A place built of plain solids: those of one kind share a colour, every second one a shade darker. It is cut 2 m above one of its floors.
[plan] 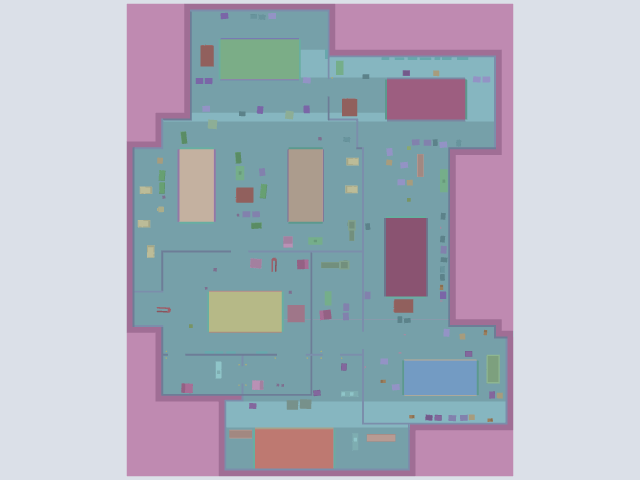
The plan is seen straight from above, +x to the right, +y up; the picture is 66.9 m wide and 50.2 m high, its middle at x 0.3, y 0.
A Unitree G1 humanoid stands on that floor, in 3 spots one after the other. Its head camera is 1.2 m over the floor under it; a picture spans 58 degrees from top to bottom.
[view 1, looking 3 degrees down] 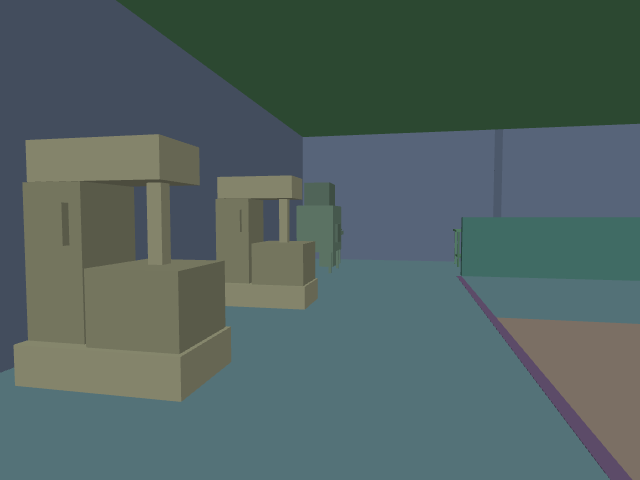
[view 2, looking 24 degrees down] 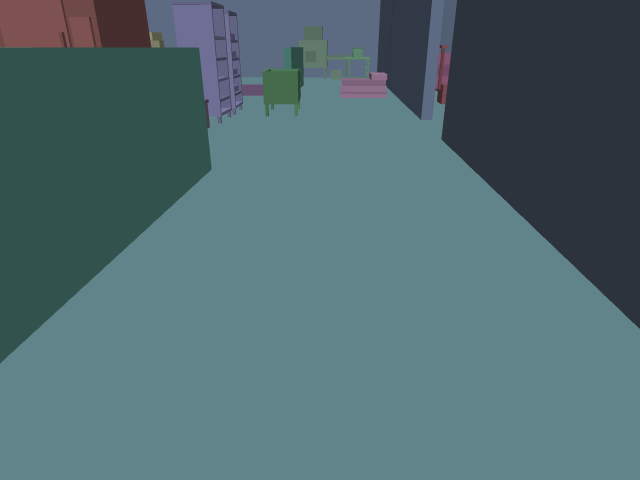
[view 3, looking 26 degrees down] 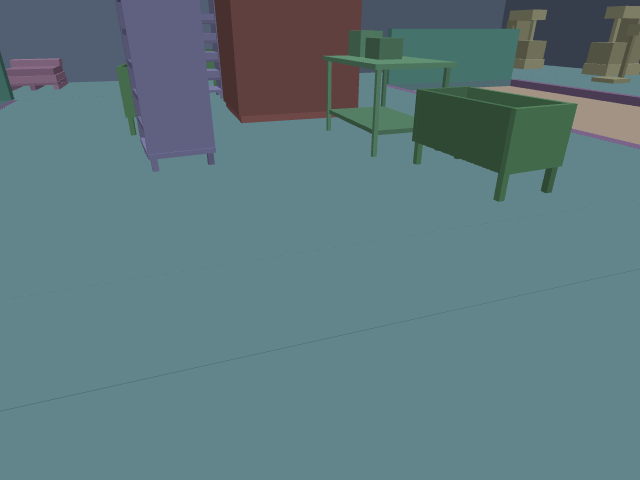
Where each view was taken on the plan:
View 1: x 1.60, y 11.10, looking -78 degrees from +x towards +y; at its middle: divider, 9.22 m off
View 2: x -15.30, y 0.30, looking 3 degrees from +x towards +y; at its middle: floor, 2.95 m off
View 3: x -5.70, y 11.70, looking -109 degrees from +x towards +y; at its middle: floor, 2.74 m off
